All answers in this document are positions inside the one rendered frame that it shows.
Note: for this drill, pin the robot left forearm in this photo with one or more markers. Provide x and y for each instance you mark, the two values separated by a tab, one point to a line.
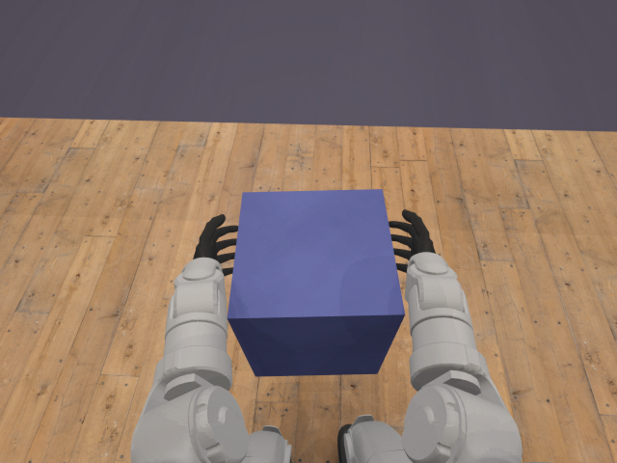
195	352

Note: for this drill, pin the left robot upper arm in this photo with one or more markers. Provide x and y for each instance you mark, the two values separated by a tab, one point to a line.
205	425

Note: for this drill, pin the right robot upper arm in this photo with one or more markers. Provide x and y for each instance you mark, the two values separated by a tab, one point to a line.
446	425

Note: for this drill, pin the robot left thigh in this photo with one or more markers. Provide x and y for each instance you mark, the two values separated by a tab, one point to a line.
267	447

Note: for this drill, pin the robot right thigh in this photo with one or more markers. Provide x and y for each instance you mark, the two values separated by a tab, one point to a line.
374	442

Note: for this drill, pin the robot thigh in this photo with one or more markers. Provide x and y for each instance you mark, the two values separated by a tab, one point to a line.
267	447
374	442

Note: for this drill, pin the right robot hand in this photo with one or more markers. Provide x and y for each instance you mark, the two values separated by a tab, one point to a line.
419	241

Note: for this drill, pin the carton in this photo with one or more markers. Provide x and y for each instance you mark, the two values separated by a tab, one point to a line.
315	288

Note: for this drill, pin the left robot hand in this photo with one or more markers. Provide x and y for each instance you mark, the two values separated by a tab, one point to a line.
208	247

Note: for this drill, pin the robot right forearm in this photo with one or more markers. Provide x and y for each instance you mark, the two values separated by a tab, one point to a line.
440	325

